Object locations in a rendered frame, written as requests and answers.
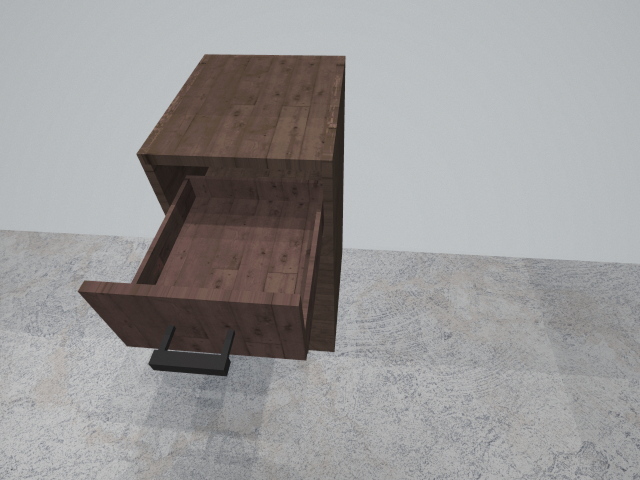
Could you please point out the handle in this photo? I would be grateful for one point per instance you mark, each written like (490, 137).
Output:
(187, 362)

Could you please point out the drawer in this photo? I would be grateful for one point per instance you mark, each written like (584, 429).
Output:
(231, 253)

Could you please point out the cabinet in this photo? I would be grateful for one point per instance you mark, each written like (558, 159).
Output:
(262, 116)

